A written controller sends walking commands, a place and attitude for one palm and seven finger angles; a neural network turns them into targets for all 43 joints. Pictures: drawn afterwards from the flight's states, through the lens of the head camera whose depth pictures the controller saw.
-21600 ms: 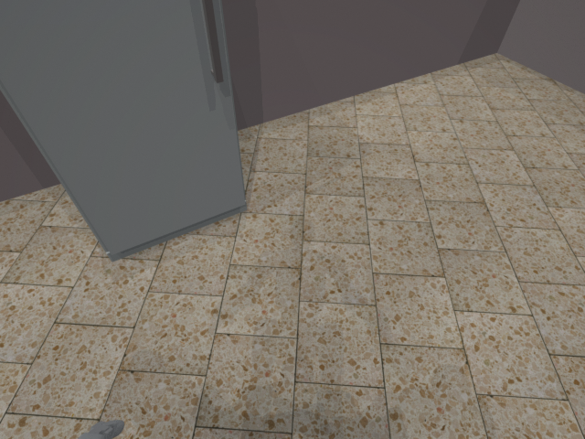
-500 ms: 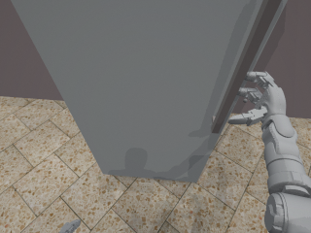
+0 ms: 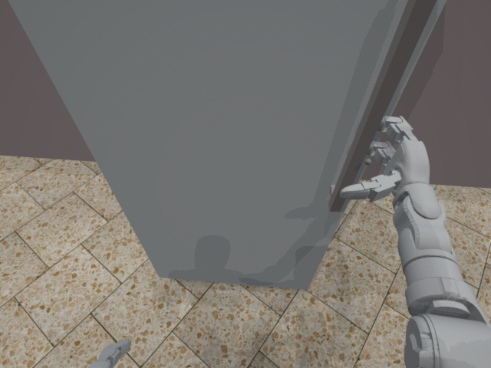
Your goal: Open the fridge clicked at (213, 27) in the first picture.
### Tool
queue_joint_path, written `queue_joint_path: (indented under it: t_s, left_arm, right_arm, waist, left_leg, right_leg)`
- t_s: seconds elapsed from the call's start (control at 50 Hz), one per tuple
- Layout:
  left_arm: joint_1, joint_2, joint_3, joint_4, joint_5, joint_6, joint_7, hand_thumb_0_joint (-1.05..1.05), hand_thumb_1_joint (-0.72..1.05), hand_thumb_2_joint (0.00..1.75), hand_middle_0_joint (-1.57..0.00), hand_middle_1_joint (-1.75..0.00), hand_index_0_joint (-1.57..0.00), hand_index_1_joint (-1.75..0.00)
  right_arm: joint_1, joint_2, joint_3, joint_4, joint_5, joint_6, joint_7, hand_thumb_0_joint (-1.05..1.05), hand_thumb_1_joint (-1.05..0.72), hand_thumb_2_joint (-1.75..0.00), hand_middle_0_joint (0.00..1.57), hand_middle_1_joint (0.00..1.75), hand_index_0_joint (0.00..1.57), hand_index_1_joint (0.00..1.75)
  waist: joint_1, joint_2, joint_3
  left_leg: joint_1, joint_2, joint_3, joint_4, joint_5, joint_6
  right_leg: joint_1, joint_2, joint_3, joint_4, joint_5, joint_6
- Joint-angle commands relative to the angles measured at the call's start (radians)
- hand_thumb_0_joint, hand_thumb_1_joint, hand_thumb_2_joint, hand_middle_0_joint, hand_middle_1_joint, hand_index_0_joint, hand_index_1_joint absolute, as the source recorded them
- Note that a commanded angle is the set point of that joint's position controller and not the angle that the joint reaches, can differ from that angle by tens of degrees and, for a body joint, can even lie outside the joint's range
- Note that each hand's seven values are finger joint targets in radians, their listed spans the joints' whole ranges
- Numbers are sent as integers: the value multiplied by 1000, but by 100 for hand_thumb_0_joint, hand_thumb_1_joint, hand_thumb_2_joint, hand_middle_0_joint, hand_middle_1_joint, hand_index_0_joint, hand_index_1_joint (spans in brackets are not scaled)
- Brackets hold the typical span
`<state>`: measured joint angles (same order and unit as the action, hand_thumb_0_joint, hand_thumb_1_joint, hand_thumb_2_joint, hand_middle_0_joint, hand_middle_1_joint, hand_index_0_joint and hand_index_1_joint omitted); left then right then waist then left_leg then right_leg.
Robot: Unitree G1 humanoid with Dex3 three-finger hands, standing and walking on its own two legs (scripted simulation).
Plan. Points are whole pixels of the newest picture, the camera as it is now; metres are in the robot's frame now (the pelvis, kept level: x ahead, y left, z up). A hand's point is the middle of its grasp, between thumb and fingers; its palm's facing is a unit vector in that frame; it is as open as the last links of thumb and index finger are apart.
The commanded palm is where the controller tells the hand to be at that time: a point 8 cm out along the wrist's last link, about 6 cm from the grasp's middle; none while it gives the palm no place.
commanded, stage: slide the fingers in behind the handle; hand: right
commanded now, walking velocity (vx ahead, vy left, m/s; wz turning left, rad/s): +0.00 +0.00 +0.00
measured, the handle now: (367, 115) +0.48 -0.14 +0.18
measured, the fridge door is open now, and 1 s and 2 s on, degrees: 0 0 0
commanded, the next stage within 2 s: grip the handle and tug to test in 1.08 s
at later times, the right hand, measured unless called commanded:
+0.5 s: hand (356, 162) +0.43 -0.13 +0.13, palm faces -0.02 +1.00 +0.01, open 14.0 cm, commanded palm +0.40 -0.17 +0.13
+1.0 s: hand (347, 163) +0.42 -0.11 +0.13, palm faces -0.01 +1.00 +0.00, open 14.0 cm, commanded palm +0.39 -0.16 +0.13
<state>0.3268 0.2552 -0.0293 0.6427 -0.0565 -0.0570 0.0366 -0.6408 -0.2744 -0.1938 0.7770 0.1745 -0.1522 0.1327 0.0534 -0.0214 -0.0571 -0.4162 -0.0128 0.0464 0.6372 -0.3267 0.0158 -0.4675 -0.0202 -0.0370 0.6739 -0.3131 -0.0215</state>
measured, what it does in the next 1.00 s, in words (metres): stands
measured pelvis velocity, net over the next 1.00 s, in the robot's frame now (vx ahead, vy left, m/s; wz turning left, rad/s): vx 0.00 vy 0.01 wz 0.00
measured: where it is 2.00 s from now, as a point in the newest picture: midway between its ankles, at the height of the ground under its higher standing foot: outside the picture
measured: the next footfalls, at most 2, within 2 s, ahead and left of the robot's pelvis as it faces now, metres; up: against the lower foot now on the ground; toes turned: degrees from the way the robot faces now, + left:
none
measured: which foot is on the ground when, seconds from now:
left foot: down 0.00-1.00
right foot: down 0.00-1.00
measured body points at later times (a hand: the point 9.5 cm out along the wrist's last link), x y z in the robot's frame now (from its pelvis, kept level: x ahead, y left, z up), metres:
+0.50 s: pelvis +0.00 +0.01 +0.00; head +0.03 +0.02 +0.45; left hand +0.10 +0.27 -0.11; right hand +0.42 -0.18 +0.13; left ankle +0.00 +0.11 -0.72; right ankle +0.02 -0.10 -0.72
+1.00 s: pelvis +0.00 +0.01 +0.00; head +0.02 +0.02 +0.45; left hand +0.11 +0.26 -0.11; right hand +0.41 -0.17 +0.13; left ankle +0.00 +0.11 -0.72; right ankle +0.02 -0.10 -0.72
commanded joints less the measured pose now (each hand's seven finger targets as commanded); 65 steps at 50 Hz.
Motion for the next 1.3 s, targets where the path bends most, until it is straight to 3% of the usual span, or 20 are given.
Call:
queue_joint_path:
  t_s: [0.0, 0.08, 0.16, 0.2, 0.24, 0.28, 0.36, 0.38, 0.44, 0.54, 0.66, 0.76, 0.8, 0.86, 0.88, 1.02, 1.1, 1.16, 1.26, 1.28]
  left_arm:
    - [-3, 137, 58, -110, 1, -44, 6, 0, 90, 90, -20, -30, -20, -30]
    - [0, 141, 56, -105, 7, -39, 5, 0, 90, 90, -20, -30, -20, -30]
    - [-21, 128, 52, -122, 6, -33, 6, 0, 90, 90, -20, -30, -20, -30]
    - [-20, 130, 53, -127, 6, -32, 6, 0, 90, 90, -20, -30, -20, -30]
    - [-27, 123, 51, -129, 4, -34, 5, 0, 90, 90, -20, -30, -20, -30]
    - [-15, 132, 53, -121, 5, -29, 9, 0, 90, 90, -20, -30, -20, -30]
    - [-27, 125, 51, -124, 2, -29, 13, 0, 90, 90, -20, -30, -20, -30]
    - [-18, 130, 53, -119, 3, -25, 15, 0, 90, 90, -20, -30, -20, -30]
    - [-25, 121, 52, -117, 1, -34, 11, 0, 90, 90, -20, -30, -20, -30]
    - [-23, 121, 58, -112, 5, -40, 2, 0, 90, 90, -20, -30, -20, -30]
    - [-28, 122, 55, -119, 10, -29, -1, 0, 90, 90, -20, -30, -20, -30]
    - [-38, 115, 53, -124, 7, -27, 1, 0, 90, 90, -20, -30, -20, -30]
    - [-36, 118, 57, -125, 8, -29, 0, 0, 90, 90, -20, -30, -20, -30]
    - [-44, 112, 55, -124, 8, -33, -1, 0, 90, 90, -20, -30, -20, -30]
    - [-35, 119, 56, -120, 10, -30, 1, 0, 90, 90, -20, -30, -20, -30]
    - [-50, 116, 55, -121, 9, -29, 4, 0, 90, 90, -20, -30, -20, -30]
    - [-51, 119, 52, -122, 8, -30, 4, 0, 90, 90, -20, -30, -20, -30]
    - [-61, 116, 49, -124, 6, -25, 9, 0, 90, 90, -20, -30, -20, -30]
    - [-63, 113, 50, -122, 6, -29, 13, 0, 90, 90, -20, -30, -20, -30]
    - [-52, 117, 51, -120, 8, -30, 11, 0, 90, 90, -20, -30, -20, -30]
  right_arm:
    - [-473, -117, 10, -263, 6, -69, -2, 0, 50, -30, 30, 120, 30, 120]
    - [-423, -158, -33, -233, 7, -57, -15, 0, 50, -30, 30, 120, 30, 120]
    - [-438, -161, -39, -274, -2, -59, -22, 0, 50, -30, 30, 120, 30, 120]
    - [-392, -188, -66, -289, 0, -67, -24, 0, 50, -30, 30, 120, 30, 120]
    - [-417, -133, -16, -305, 3, -66, -17, 0, 50, -30, 30, 120, 30, 120]
    - [-390, -162, -41, -251, 10, -55, -14, 0, 50, -30, 30, 120, 30, 120]
    - [-432, -143, -21, -269, 12, -52, -3, 0, 50, -30, 30, 120, 30, 120]
    - [-417, -170, -42, -257, 11, -55, -7, 0, 50, -30, 30, 120, 30, 120]
    - [-464, -98, 21, -284, 12, -64, -7, 0, 50, -30, 30, 120, 30, 120]
    - [-417, -63, 33, -295, 8, -64, -33, 0, 50, -30, 30, 120, 30, 120]
    - [-382, -114, -16, -290, -17, -49, -74, 0, 50, -30, 30, 120, 30, 120]
    - [-416, -70, 33, -338, -12, -60, -55, 0, 50, -30, 30, 120, 30, 120]
    - [-381, -96, 0, -344, -8, -65, -58, 0, 50, -30, 30, 120, 30, 120]
    - [-359, -57, 26, -346, -3, -55, -56, 0, 50, -30, 30, 120, 30, 120]
    - [-353, -76, 19, -333, -7, -53, -60, 0, 50, -30, 30, 120, 30, 120]
    - [-371, -81, 17, -361, -8, -53, -63, 0, 50, -30, 30, 120, 30, 120]
    - [-347, -78, 16, -324, -3, -47, -57, 0, 50, -30, 30, 120, 30, 120]
    - [-374, -89, 12, -317, -2, -43, -53, 0, 50, -30, 30, 120, 30, 120]
    - [-437, -85, 23, -334, -2, -67, -49, 0, 27, -40, 32, 123, 32, 123]
    - [-420, -85, 20, -319, 0, -70, -49, 0, 22, -42, 33, 124, 33, 124]
  waist:
    - [18, -19, -329]
    - [7, 44, -300]
    - [-5, -2, -308]
    - [-16, 32, -333]
    - [-2, -11, -317]
    - [4, 68, -282]
    - [5, 12, -293]
    - [7, 52, -295]
    - [17, -8, -303]
    - [6, 7, -334]
    - [-13, 59, -304]
    - [2, 18, -304]
    - [-14, 32, -324]
    - [-9, 20, -302]
    - [-5, 68, -295]
    - [-9, 33, -318]
    - [-8, 73, -275]
    - [-4, 45, -257]
    - [-1, -9, -294]
    - [-1, 24, -303]
  left_leg:
    - [15, -21, -9, -66, 281, 9]
    - [55, -19, -12, -74, 289, 6]
    - [78, -14, -24, -76, 305, 6]
    - [115, -13, -28, -72, 339, 5]
    - [96, -15, -27, -76, 340, 5]
    - [104, -14, -27, -90, 317, 0]
    - [94, -11, -35, -92, 319, 0]
    - [109, -10, -33, -94, 318, -1]
    - [73, -13, -28, -89, 319, 2]
    - [72, -17, -19, -77, 339, 3]
    - [110, -12, -25, -84, 335, 0]
    - [109, -13, -29, -89, 360, 1]
    - [122, -14, -26, -85, 368, 4]
    - [105, -14, -26, -92, 353, 1]
    - [120, -13, -23, -95, 348, 0]
    - [122, -11, -29, -96, 351, 2]
    - [115, -10, -27, -105, 324, -2]
    - [103, -8, -35, -119, 288, -3]
    - [94, -9, -34, -111, 277, 3]
    - [103, -11, -28, -108, 280, 4]
  right_leg:
    - [266, 8, 59, -67, 255, -9]
    - [211, 13, 52, -69, 232, -15]
    - [204, 22, 37, -75, 218, -16]
    - [199, 20, 33, -72, 244, -19]
    - [212, 22, 29, -73, 236, -17]
    - [174, 21, 31, -74, 208, -22]
    - [189, 27, 25, -73, 199, -22]
    - [182, 25, 28, -71, 204, -25]
    - [219, 26, 33, -70, 211, -20]
    - [246, 21, 37, -68, 251, -16]
    - [194, 24, 27, -84, 224, -19]
    - [223, 26, 22, -82, 239, -20]
    - [230, 23, 27, -83, 258, -19]
    - [231, 25, 22, -84, 239, -19]
    - [215, 23, 25, -84, 236, -22]
    - [239, 25, 25, -89, 239, -21]
    - [207, 24, 25, -96, 207, -22]
    - [201, 28, 20, -100, 171, -22]
    - [233, 27, 28, -99, 179, -19]
    - [231, 25, 33, -95, 190, -21]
